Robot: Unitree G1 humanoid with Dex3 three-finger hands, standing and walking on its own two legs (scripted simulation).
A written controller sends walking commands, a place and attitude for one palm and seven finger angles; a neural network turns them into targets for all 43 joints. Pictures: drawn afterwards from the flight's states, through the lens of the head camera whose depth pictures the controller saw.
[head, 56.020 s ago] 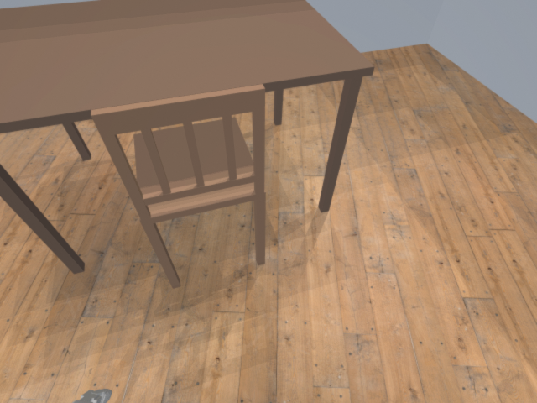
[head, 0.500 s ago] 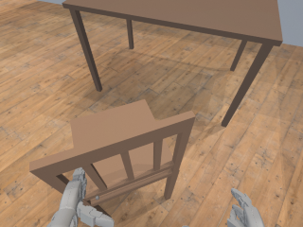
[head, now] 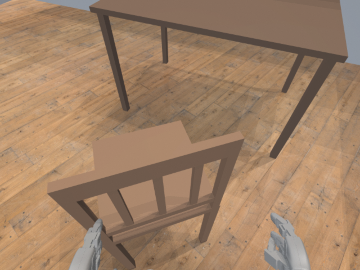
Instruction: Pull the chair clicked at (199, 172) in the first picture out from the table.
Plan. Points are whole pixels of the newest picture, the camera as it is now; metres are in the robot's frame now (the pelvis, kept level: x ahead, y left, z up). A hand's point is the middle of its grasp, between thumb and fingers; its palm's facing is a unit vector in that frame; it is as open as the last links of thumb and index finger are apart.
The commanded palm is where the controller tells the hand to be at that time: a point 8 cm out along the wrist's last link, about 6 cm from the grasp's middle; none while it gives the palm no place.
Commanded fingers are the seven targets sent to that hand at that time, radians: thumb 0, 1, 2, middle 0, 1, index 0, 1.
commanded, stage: draw the hand back to the body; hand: left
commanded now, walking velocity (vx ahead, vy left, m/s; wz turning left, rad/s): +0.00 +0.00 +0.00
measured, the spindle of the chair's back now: (160, 195) +0.31 +0.06 -0.05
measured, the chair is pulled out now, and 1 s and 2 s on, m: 0.64 0.63 0.63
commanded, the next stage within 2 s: step back with the hand held close in 1.68 s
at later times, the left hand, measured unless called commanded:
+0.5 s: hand out of the picture +0.14 +0.16 +0.04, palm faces -0.04 -1.00 -0.06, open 17.3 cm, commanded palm +0.11 +0.23 +0.09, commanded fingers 0.00 -0.51 0.22 -0.00 -0.01 -0.00 -0.01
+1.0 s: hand (40, 245) +0.16 +0.22 +0.12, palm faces +0.25 -0.84 -0.48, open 12.4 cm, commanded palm +0.13 +0.27 +0.18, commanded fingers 0.00 0.39 0.65 -0.13 -0.19 -0.13 -0.19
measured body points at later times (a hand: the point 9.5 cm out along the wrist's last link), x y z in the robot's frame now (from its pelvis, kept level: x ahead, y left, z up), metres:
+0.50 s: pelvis -0.02 +0.00 -0.02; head +0.02 -0.01 +0.42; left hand +0.13 +0.21 +0.05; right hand +0.17 -0.23 -0.09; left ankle -0.01 +0.12 -0.68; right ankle +0.00 -0.13 -0.68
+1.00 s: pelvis +0.01 -0.01 +0.04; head +0.00 -0.04 +0.49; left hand +0.14 +0.26 +0.15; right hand +0.20 -0.24 -0.04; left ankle -0.01 +0.12 -0.68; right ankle +0.00 -0.13 -0.68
